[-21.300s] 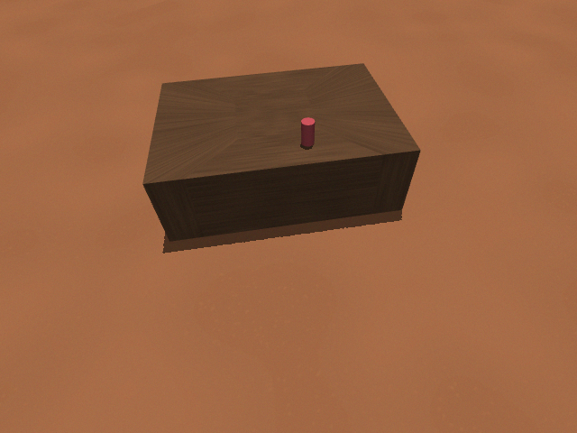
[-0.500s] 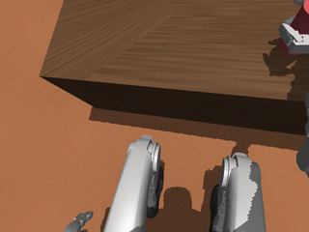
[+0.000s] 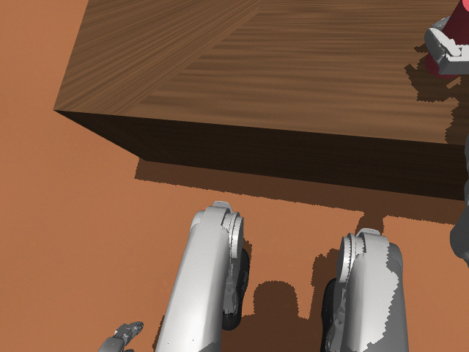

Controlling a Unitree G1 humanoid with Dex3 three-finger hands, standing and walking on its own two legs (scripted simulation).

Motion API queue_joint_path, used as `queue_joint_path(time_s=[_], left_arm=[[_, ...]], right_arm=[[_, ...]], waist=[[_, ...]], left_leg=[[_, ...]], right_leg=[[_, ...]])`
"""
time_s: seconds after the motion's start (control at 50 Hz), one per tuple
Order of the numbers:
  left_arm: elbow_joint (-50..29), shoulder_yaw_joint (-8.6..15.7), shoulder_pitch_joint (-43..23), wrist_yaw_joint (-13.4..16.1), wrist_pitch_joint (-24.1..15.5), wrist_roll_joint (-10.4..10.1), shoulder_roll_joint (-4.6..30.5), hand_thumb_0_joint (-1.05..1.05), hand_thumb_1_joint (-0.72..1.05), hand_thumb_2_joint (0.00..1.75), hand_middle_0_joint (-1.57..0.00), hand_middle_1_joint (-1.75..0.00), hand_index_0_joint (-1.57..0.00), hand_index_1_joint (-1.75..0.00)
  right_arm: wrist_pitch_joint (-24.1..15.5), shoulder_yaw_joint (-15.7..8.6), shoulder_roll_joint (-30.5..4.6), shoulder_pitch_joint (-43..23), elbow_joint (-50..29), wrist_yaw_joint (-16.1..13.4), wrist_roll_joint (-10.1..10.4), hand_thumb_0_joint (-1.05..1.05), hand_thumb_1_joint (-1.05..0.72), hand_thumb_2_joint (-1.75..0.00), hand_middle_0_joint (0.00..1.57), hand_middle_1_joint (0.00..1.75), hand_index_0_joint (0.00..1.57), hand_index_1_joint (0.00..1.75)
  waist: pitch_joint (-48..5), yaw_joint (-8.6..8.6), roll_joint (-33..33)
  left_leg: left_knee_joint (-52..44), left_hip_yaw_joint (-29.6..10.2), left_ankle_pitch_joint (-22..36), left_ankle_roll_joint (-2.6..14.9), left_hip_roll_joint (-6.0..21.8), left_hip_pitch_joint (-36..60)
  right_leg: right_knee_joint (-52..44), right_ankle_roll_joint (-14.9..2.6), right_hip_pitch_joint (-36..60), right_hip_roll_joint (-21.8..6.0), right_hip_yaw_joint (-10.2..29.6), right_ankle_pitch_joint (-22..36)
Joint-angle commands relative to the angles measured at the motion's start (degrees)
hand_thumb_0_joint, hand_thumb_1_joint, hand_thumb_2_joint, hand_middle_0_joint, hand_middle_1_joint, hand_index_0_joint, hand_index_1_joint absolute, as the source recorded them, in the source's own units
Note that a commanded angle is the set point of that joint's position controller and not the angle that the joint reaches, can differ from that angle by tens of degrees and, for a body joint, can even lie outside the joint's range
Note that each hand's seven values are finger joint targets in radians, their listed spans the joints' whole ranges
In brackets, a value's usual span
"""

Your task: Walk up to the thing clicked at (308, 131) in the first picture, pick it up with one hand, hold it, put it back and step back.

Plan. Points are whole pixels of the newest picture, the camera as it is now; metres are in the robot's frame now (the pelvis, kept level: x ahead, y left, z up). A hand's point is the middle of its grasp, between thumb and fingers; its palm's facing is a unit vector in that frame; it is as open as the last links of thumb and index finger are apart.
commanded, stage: loosen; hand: right
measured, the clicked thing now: (464, 35) +0.58 -0.20 +0.01
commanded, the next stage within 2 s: open in 0.18 s
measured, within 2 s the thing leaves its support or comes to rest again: neither
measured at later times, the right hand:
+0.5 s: hand (458, 33) +0.58 -0.19 +0.02, palm faces +0.09 +1.00 -0.03, open 10.2 cm
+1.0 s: hand out of the picture +0.59 -0.25 +0.08, palm faces +0.18 +0.98 -0.06, open 14.6 cm
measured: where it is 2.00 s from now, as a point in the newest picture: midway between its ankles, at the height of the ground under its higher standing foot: (280, 320)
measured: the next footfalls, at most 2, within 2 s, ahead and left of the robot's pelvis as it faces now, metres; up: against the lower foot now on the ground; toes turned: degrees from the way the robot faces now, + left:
none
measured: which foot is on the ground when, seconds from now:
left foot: down 0.00-1.00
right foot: down 0.00-1.00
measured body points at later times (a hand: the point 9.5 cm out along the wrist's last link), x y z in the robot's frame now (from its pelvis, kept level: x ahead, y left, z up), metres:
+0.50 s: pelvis +0.00 +0.00 -0.01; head +0.23 -0.04 +0.37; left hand +0.03 +0.28 -0.11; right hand +0.57 -0.25 +0.02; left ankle +0.11 +0.14 -0.37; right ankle +0.07 -0.12 -0.37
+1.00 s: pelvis +0.00 +0.00 +0.02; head +0.24 -0.03 +0.41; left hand +0.04 +0.28 -0.09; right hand +0.58 -0.30 +0.09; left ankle +0.11 +0.14 -0.37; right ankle +0.07 -0.12 -0.37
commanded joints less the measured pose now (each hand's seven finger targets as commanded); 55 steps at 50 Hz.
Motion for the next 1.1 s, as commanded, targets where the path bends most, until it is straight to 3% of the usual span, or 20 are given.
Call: queue_joint_path(time_s=[0.0,0.06,0.12,0.26,0.3,0.38,0.5,0.58,0.6,0.68,0.78,0.86,0.88,0.9,0.94,0.98,1.0,1.02,1.06,1.08], left_arm=[[-1.07,4.18,13.43,0.53,0.25,0.20,12.43,0.00,0.91,0.88,-0.20,-0.30,-0.20,-0.29],[-1.27,4.06,13.37,0.33,0.41,0.39,12.62,0.00,0.90,0.88,-0.20,-0.30,-0.21,-0.29],[-1.26,4.08,13.49,0.35,0.66,0.43,12.87,0.00,0.93,0.86,-0.20,-0.30,-0.21,-0.29],[-1.03,3.81,13.44,0.32,0.92,0.37,13.20,0.00,0.94,0.86,-0.19,-0.30,-0.22,-0.28],[-1.66,3.80,13.23,0.36,0.85,0.34,12.99,0.00,0.91,0.88,-0.20,-0.30,-0.21,-0.29],[-1.58,3.65,13.42,0.39,0.85,0.04,13.03,0.00,0.90,0.89,-0.20,-0.30,-0.20,-0.29],[-2.11,3.53,12.71,0.55,0.75,-0.01,12.97,0.00,0.89,0.90,-0.20,-0.30,-0.20,-0.30],[-0.85,3.87,13.58,0.73,0.79,-0.08,13.20,0.00,0.90,0.89,-0.20,-0.30,-0.20,-0.30],[-2.32,3.44,12.64,0.62,0.77,-0.08,12.72,0.00,0.90,0.89,-0.20,-0.30,-0.20,-0.30],[-0.67,3.92,13.76,0.70,0.79,-0.14,13.24,0.00,0.92,0.88,-0.20,-0.30,-0.20,-0.29],[-2.95,3.98,12.90,1.21,1.06,-0.97,13.27,0.00,0.91,0.87,-0.19,-0.30,-0.20,-0.29],[-2.29,4.17,13.48,2.00,1.55,-1.67,12.90,0.00,0.92,0.87,-0.19,-0.29,-0.20,-0.28],[-2.72,4.02,13.35,2.18,1.73,-1.78,12.76,0.00,0.92,0.87,-0.19,-0.30,-0.20,-0.28],[-1.07,5.35,14.16,2.60,1.81,-1.91,14.16,0.00,0.92,0.87,-0.19,-0.29,-0.20,-0.28],[-0.48,4.86,14.32,2.96,1.63,-2.31,13.45,0.00,0.91,0.87,-0.19,-0.29,-0.20,-0.28],[0.03,3.77,13.82,3.06,1.31,-2.55,12.20,0.00,0.90,0.88,-0.20,-0.30,-0.20,-0.29],[1.15,4.20,13.86,3.08,1.15,-2.54,13.01,0.00,0.90,0.88,-0.20,-0.30,-0.20,-0.29],[-0.35,3.68,13.88,2.88,0.79,-2.75,12.15,0.00,0.90,0.88,-0.20,-0.30,-0.20,-0.29],[-0.19,3.43,13.66,2.68,0.48,-2.65,12.44,0.00,0.90,0.87,-0.20,-0.30,-0.21,-0.29],[-0.85,2.83,13.18,2.49,0.25,-2.66,12.40,0.00,0.88,0.90,-0.20,-0.31,-0.20,-0.31]], right_arm=[[-3.82,-0.87,-12.46,-23.73,-10.63,-0.32,0.62,0.00,-0.43,-1.33,1.37,1.45,1.39,1.45],[-3.90,-0.35,-12.37,-24.53,-9.96,-0.35,0.28,0.00,-0.39,-1.26,1.37,1.39,1.40,1.39],[-3.69,-0.10,-13.26,-25.17,-10.36,-0.35,-0.10,0.00,-0.25,-1.02,1.26,1.15,1.27,1.15],[-3.09,0.39,-12.64,-24.78,-9.37,-0.48,-0.30,0.00,0.13,-0.54,1.13,0.83,1.13,0.83],[-2.94,1.28,-11.70,-26.44,-10.21,-0.31,-0.12,0.00,0.22,-0.48,1.00,0.74,1.00,0.74],[-2.48,0.52,-12.61,-25.65,-10.44,-0.35,0.45,0.00,0.34,-0.33,0.84,0.57,0.84,0.58],[-2.82,0.21,-13.15,-26.39,-12.33,-0.34,0.75,0.00,0.42,-0.27,0.62,0.45,0.62,0.45],[-2.24,-0.46,-13.97,-23.37,-10.18,-0.22,0.63,0.00,0.33,-0.31,0.51,0.42,0.51,0.42],[-2.53,0.64,-12.31,-25.14,-12.67,-0.13,0.91,0.00,0.31,-0.33,0.47,0.41,0.48,0.41],[-2.47,-0.38,-15.16,-24.97,-12.76,0.28,0.62,0.00,0.25,-0.34,0.41,0.38,0.42,0.38],[-1.39,-3.80,-21.32,-28.14,-20.32,0.46,0.92,0.00,0.26,-0.29,0.35,0.32,0.35,0.32],[0.99,-6.06,-25.98,-29.84,-23.08,1.12,0.85,0.00,0.27,-0.26,0.30,0.28,0.30,0.28],[1.53,-5.50,-25.79,-31.12,-22.40,1.68,0.87,0.00,0.27,-0.24,0.28,0.25,0.28,0.25],[2.91,-7.34,-28.07,-27.94,-18.74,1.94,0.79,0.00,0.29,-0.21,0.26,0.23,0.25,0.23],[4.16,-6.91,-29.53,-30.53,-16.15,3.05,0.42,0.00,0.36,-0.16,0.19,0.17,0.19,0.17],[4.72,-5.17,-27.84,-31.93,-15.24,4.82,0.71,0.00,0.41,-0.10,0.12,0.10,0.12,0.10],[5.66,-4.35,-27.09,-28.72,-8.61,5.82,0.31,0.00,0.44,-0.09,0.08,0.07,0.08,0.07],[5.68,-3.81,-26.89,-30.41,-10.23,6.60,0.31,0.00,0.46,-0.07,0.07,0.06,0.07,0.06],[6.58,-1.94,-25.20,-29.42,-3.97,8.13,0.04,0.00,0.48,-0.08,0.06,0.06,0.07,0.06],[6.65,-1.34,-24.00,-29.98,-2.66,8.74,0.31,0.00,0.40,-0.09,0.05,0.05,0.06,0.05]], waist=[[-40.77,2.01,-10.32],[-39.88,2.32,-11.13],[-39.83,2.24,-11.86],[-38.52,2.52,-12.74],[-39.63,3.20,-11.68],[-39.89,2.42,-11.92],[-39.42,2.43,-12.12],[-39.59,1.86,-11.42],[-39.79,2.50,-11.41],[-39.68,1.97,-12.60],[-48.11,0.39,-13.91],[-50.75,-0.17,-14.88],[-50.02,1.05,-14.68],[-47.91,0.48,-14.54],[-43.57,2.04,-12.25],[-40.08,2.82,-12.34],[-36.47,3.32,-12.36],[-38.21,3.98,-11.06],[-34.51,4.59,-10.73],[-32.48,4.89,-10.65]], left_leg=[[-10.62,3.41,9.86,3.75,-1.28,26.10],[-9.88,3.52,10.04,3.90,-1.30,25.10],[-10.29,3.40,7.86,3.86,-1.33,25.42],[-9.47,4.14,7.15,4.02,-1.38,21.71],[-9.89,3.96,7.40,3.90,-1.43,23.20],[-9.79,3.89,8.18,3.99,-1.30,24.02],[-9.86,3.80,7.44,3.94,-1.34,23.50],[-10.70,3.60,6.76,3.84,-1.39,25.06],[-10.19,3.74,8.19,3.84,-1.34,24.81],[-9.90,3.62,8.53,3.98,-1.41,24.84],[-11.69,2.85,10.05,3.82,-1.33,30.78],[-14.08,2.44,11.88,3.90,-1.48,33.43],[-14.53,2.52,12.62,3.86,-1.49,33.97],[-15.95,2.32,11.24,3.81,-1.67,34.12],[-18.77,1.93,8.83,3.55,-1.99,34.10],[-20.30,2.16,7.73,3.57,-1.88,32.78],[-20.65,2.61,6.16,3.70,-1.94,30.90],[-21.33,2.55,8.18,3.59,-2.05,32.31],[-22.21,2.58,7.44,3.77,-2.14,30.59],[-21.86,2.92,7.95,3.82,-2.04,29.23]], right_leg=[[-15.13,-1.16,23.01,0.27,-2.19,11.03],[-14.93,-1.08,22.52,0.26,-1.92,11.29],[-15.29,-1.18,21.21,0.38,-2.16,8.71],[-16.00,-0.90,23.63,0.17,-0.97,8.06],[-15.31,-1.16,22.70,0.31,-1.54,8.26],[-15.26,-1.08,22.88,0.39,-1.71,9.30],[-15.14,-1.22,22.08,0.38,-1.81,8.28],[-15.25,-1.38,21.42,0.40,-2.36,7.50],[-15.05,-1.28,21.75,0.38,-2.20,9.09],[-14.88,-1.21,21.76,0.25,-2.10,9.68],[-16.81,-1.25,26.87,0.23,-2.68,11.47],[-19.10,-1.16,31.68,-0.12,-2.52,14.21],[-19.61,-1.13,31.95,-0.21,-2.29,15.02],[-20.32,-1.27,31.84,-0.35,-2.41,13.42],[-21.33,-1.77,28.92,-0.60,-2.39,10.21],[-22.97,-1.86,29.21,-0.71,-2.06,9.14],[-23.83,-1.84,28.68,-0.77,-1.44,7.99],[-23.58,-2.00,29.60,-0.85,-1.40,9.95],[-24.24,-2.10,29.52,-0.95,-1.13,9.40],[-24.67,-1.97,29.69,-1.08,-0.50,10.27]])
